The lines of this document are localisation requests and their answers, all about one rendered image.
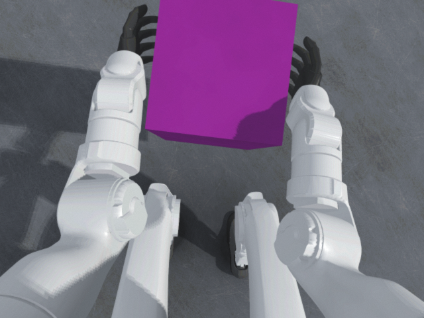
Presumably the left robot shin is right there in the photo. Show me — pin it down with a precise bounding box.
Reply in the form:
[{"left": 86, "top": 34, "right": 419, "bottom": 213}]
[{"left": 143, "top": 183, "right": 174, "bottom": 245}]

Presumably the robot right forearm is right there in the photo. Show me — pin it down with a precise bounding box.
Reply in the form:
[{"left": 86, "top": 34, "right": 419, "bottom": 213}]
[{"left": 286, "top": 85, "right": 357, "bottom": 231}]

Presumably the robot right upper arm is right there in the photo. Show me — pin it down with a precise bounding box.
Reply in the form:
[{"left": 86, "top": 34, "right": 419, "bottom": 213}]
[{"left": 274, "top": 208, "right": 424, "bottom": 318}]

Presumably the robot left forearm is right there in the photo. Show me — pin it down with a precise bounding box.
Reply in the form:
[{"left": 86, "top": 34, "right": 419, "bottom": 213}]
[{"left": 57, "top": 50, "right": 146, "bottom": 222}]

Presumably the carton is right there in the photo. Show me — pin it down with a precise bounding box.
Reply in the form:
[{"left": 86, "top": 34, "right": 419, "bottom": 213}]
[{"left": 145, "top": 0, "right": 298, "bottom": 150}]

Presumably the robot right thigh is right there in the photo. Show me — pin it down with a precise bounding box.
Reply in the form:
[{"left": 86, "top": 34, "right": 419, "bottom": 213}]
[{"left": 235, "top": 199, "right": 306, "bottom": 318}]

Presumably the right robot hand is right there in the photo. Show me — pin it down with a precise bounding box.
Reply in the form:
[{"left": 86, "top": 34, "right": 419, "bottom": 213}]
[{"left": 288, "top": 36, "right": 322, "bottom": 100}]

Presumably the robot left upper arm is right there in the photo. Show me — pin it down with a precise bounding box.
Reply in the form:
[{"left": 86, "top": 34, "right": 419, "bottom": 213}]
[{"left": 0, "top": 178, "right": 148, "bottom": 318}]

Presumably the left robot hand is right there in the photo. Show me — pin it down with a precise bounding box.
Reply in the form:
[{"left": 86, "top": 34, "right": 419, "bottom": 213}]
[{"left": 117, "top": 4, "right": 158, "bottom": 64}]

